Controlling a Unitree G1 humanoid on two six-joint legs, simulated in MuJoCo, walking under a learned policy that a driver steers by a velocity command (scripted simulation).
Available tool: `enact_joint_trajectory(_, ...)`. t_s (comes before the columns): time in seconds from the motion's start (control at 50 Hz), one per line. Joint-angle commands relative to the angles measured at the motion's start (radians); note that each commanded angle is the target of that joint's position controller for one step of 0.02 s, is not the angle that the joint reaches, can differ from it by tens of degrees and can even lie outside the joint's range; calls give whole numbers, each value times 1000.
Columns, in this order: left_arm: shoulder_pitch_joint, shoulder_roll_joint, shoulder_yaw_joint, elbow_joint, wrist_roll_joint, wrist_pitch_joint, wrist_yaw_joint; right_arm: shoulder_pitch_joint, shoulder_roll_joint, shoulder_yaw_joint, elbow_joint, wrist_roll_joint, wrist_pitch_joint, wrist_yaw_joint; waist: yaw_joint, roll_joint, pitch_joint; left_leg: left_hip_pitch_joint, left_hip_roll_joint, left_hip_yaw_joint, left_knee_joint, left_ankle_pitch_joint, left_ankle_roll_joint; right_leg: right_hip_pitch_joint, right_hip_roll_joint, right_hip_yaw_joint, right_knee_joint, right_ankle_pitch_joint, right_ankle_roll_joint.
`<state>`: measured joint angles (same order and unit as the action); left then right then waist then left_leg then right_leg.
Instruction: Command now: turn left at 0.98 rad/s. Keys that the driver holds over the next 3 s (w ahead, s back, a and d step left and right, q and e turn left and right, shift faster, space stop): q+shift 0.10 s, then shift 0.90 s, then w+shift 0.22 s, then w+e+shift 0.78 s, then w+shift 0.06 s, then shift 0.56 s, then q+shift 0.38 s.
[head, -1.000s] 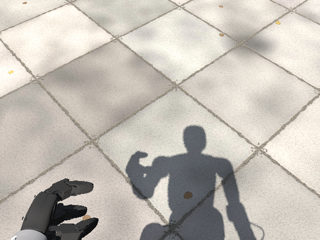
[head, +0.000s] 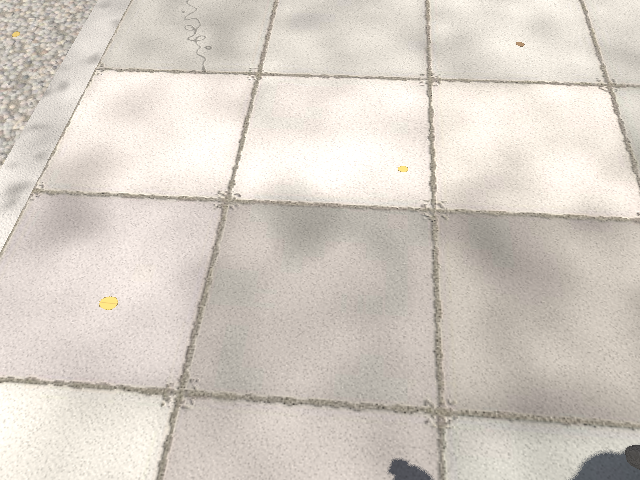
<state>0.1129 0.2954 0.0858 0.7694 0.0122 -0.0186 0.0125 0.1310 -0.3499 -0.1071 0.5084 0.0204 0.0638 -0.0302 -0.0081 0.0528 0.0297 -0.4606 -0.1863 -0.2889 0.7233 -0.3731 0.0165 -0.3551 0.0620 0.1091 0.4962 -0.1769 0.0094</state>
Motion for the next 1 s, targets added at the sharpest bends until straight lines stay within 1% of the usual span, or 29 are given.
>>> enact_joint_trajectory(0.02, -82, 123, 32, -123, 28, -13, 17, 77, -175, -45, -61, -3, -29, 21, -47, -248, -124, -209, 119, 107, 436, -144, -52, 200, -425, 372, -223, 94, -256)
enact_joint_trajectory(0.04, -117, 91, 23, -136, 12, -5, 28, 89, -170, -46, -33, -1, -22, 21, -48, -186, -94, -199, 138, 130, 485, -74, -65, 169, -345, 248, -205, 50, -209)
enact_joint_trajectory(0.06, -118, 88, 18, -143, -2, 2, 40, 101, -143, -38, -21, -6, -14, 20, -40, -155, -81, -218, 149, 154, 558, -20, -77, 171, -306, 180, -197, 53, -187)
enact_joint_trajectory(0.1, -81, 104, 14, -136, 1, 11, 54, 79, -94, -15, -38, 4, -9, 28, -15, -142, -50, -247, 187, 224, 565, 29, -91, 174, -282, 73, -208, 135, -193)
enact_joint_trajectory(0.12, -36, 114, 16, -126, 5, 15, 54, 36, -71, -3, -54, 6, -12, 27, 16, -152, -52, -256, 201, 246, 517, 37, -97, 204, -280, 55, -207, 169, -207)
enact_joint_trajectory(0.18, 42, 149, 25, -106, 7, 24, 41, -21, -35, 18, -80, -2, -20, 24, 60, -182, -103, -222, 222, 252, 365, -20, -112, 301, -313, 34, -183, 278, -248)
enact_joint_trajectory(0.22, 28, 174, 33, -108, -2, 27, 27, -17, -20, 29, -76, -10, -26, 26, 55, -206, -129, -122, 224, 273, 243, -55, -103, 284, -324, -6, -166, 333, -250)
enact_joint_trajectory(0.26, 18, 189, 37, -106, -13, 28, 15, 3, -28, 28, -59, -7, -26, 27, 48, -234, -141, -16, 205, 307, 131, -53, -90, 247, -329, -31, -152, 356, -244)
enact_joint_trajectory(0.3, 28, 187, 34, -95, -27, 26, 9, 21, -34, 24, -44, -5, -22, 29, 41, -252, -142, 54, 189, 318, -8, -21, -66, 249, -343, -26, -123, 346, -233)
enact_joint_trajectory(0.34, 21, 167, 24, -82, -46, 26, 9, 90, -23, 21, -5, -8, -22, 34, -3, -239, -142, 209, 159, 344, -287, 155, -14, 210, -322, -56, -47, 331, -184)
enact_joint_trajectory(0.36, 76, 129, 11, -57, -46, 20, 6, 100, -42, 17, 1, -10, -23, 31, 1, -192, -148, 336, 174, 303, -377, 267, 14, 131, -291, -92, 9, 246, -120)
enact_joint_trajectory(0.38, 103, 60, -13, -69, -1, 11, -4, 112, -107, 6, -13, -15, -22, 20, 26, 24, -191, 508, 372, 53, -366, 549, 66, -46, -208, -175, 203, -69, -20)
enact_joint_trajectory(0.4, 52, 37, -24, -112, 15, 3, -3, 79, -160, 3, -27, -50, -28, 22, 21, 244, -167, 452, 573, -137, -347, 723, 248, -228, -118, -187, 322, -438, 41)
enact_joint_trajectory(0.42, -5, 117, -1, -115, 2, 6, 7, 103, -101, 13, -16, -62, -47, 27, -45, 158, -180, 391, 563, -120, -362, 685, 312, -213, -138, -102, 462, -464, 61)
enact_joint_trajectory(0.44, 5, 130, 7, -105, -16, 13, 8, 70, -71, 25, 4, -61, -61, 29, -18, 139, -148, 362, 505, -45, -363, 641, 278, -216, -141, -84, 518, -421, 62)
enact_joint_trajectory(0.46, 35, 122, 10, -80, -17, 22, 13, 26, -73, 23, 10, -49, -69, 29, 4, 116, -129, 346, 449, 14, -359, 595, 231, -214, -143, -80, 524, -369, 65)
enact_joint_trajectory(0.48, 49, 128, 14, -69, -9, 31, 18, -9, -65, 26, 12, -35, -73, 27, 13, 114, -115, 326, 432, 41, -353, 635, 211, -206, -143, -75, 529, -316, 73)
enact_joint_trajectory(0.54, 91, 74, -3, -51, -12, 35, 14, -45, -23, 40, 32, -35, -72, 21, 43, 89, -135, 269, 377, 126, -331, 709, 193, -81, -126, -93, 442, -225, 83)
enact_joint_trajectory(0.58, 54, 46, -18, -63, -13, 34, 12, -27, -15, 41, 50, -34, -67, 22, 14, 101, -130, 278, 375, 118, -319, 663, 199, -36, -120, -102, 315, -225, 76)
enact_joint_trajectory(0.62, 43, 54, -21, -72, -16, 34, 8, -7, -20, 41, 70, -33, -63, 23, -1, 108, -128, 287, 391, 77, -314, 608, 214, 8, -112, -107, 208, -218, 66)
enact_joint_trajectory(0.66, 79, 46, -26, -59, -13, 29, 2, -25, -2, 51, 86, -22, -62, 24, 34, 90, -118, 250, 370, 70, -302, 490, 185, 123, -100, -121, -12, -49, 43)
enact_joint_trajectory(0.68, 88, 55, -28, -56, 3, 25, 0, 5, 13, 56, 104, -20, -67, 25, 37, 56, -115, 214, 341, 74, -305, 376, 138, 206, -113, -94, -96, 103, 25)
enact_joint_trajectory(0.7, 95, 106, -22, -64, 15, 22, 4, 35, 28, 62, 115, -37, -76, 26, 11, -20, -121, 167, 288, 106, -268, 234, 82, 276, -189, -10, -91, 296, -2)
enact_joint_trajectory(0.72, 64, 161, -7, -52, 3, 22, 6, 98, 28, 58, 122, -49, -83, 33, -60, -168, -105, 164, 218, 176, -287, 131, 40, 236, -210, -16, -35, 248, -49)
enact_joint_trajectory(0.74, 38, 100, -17, -60, -6, 19, -1, 52, 9, 57, 132, -55, -81, 29, -16, -170, -89, 224, 200, 204, -274, 120, 6, 143, -188, -16, -60, 71, -68)
enact_joint_trajectory(0.76, 35, 72, -26, -60, 0, 14, -4, 8, -11, 49, 131, -46, -76, 25, 3, -145, -55, 226, 197, 209, -258, 129, 1, 111, -170, -24, -72, -3, -56)
enact_joint_trajectory(0.78, 33, 71, -28, -55, 5, 8, -2, -4, 2, 49, 133, -41, -70, 18, 5, -132, -51, 230, 201, 209, -250, 155, 6, 99, -159, -34, -73, -16, -43)
enact_joint_trajectory(0.84, 57, 53, -36, -43, 1, -7, 4, 16, 19, 48, 148, -39, -59, 13, 11, -116, -41, 224, 206, 198, -253, 199, 14, 102, -145, -54, -58, -14, -28)
enact_joint_trajectory(1.0, 59, 42, -43, -23, -3, -5, 14, 58, 32, 42, 213, -33, -66, 5, 13, -54, -43, 231, 206, 201, -247, 250, -2, 117, -130, -65, -36, 5, -34)
